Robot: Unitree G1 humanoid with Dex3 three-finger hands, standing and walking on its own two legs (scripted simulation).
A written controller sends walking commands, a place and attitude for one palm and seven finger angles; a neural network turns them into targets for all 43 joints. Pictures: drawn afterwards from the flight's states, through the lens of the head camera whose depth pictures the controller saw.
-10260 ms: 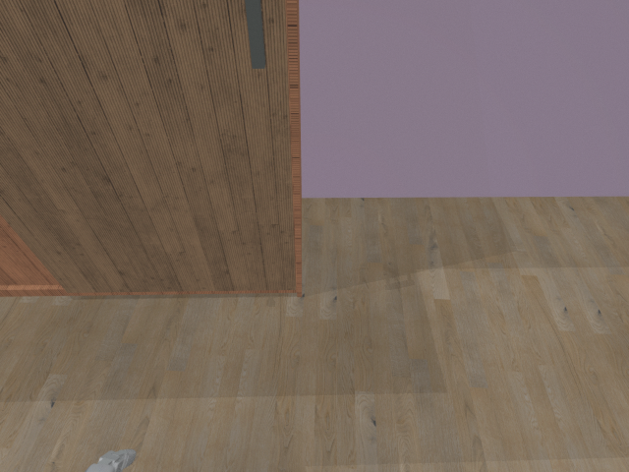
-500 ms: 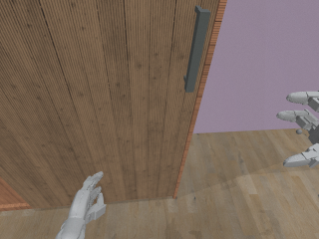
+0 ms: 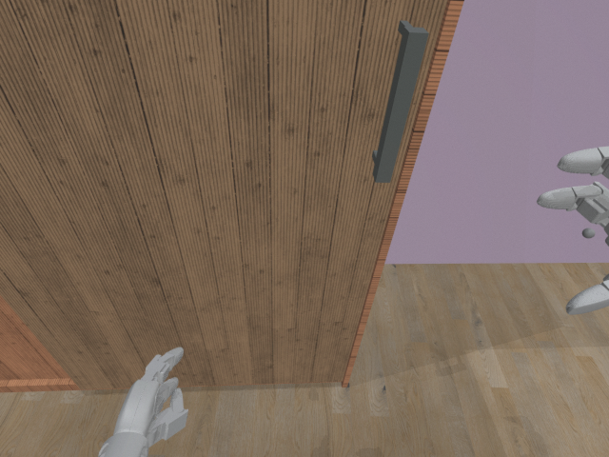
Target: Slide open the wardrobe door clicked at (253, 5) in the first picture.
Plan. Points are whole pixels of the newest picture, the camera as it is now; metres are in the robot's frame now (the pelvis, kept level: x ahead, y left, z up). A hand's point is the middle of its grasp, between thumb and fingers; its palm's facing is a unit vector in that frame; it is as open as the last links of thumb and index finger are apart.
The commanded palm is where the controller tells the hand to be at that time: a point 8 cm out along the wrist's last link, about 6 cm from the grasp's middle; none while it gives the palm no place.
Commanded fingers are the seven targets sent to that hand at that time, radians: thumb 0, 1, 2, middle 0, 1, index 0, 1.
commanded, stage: raise the hand with hooked fingers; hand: right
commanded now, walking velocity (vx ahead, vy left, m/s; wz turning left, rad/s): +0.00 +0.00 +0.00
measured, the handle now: (392, 107) +0.52 -0.11 +0.25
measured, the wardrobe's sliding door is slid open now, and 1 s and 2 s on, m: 0.00 0.00 0.00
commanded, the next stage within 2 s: move the hooked fingers beside the handle in 0.20 s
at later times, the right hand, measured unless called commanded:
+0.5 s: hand out of the picture +0.30 -0.29 +0.28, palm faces +0.17 +0.98 -0.11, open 14.0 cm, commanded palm +0.26 -0.30 +0.27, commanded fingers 0.00 0.50 -0.30 0.30 1.20 0.30 1.20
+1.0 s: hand (529, 195) +0.35 -0.25 +0.23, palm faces +0.00 +0.99 -0.13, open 14.0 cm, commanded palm +0.33 -0.28 +0.27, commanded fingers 0.00 0.50 -0.30 0.30 1.20 0.30 1.20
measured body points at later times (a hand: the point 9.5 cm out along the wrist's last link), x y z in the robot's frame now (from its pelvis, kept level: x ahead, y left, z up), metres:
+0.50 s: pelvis +0.02 +0.03 +0.00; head -0.02 +0.06 +0.45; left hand +0.24 +0.24 -0.06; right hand +0.28 -0.34 +0.29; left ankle -0.01 +0.10 -0.74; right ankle +0.04 -0.07 -0.74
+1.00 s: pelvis +0.03 +0.02 +0.00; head +0.02 +0.05 +0.45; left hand +0.23 +0.25 -0.08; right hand +0.35 -0.30 +0.24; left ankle -0.01 +0.10 -0.74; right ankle +0.04 -0.08 -0.74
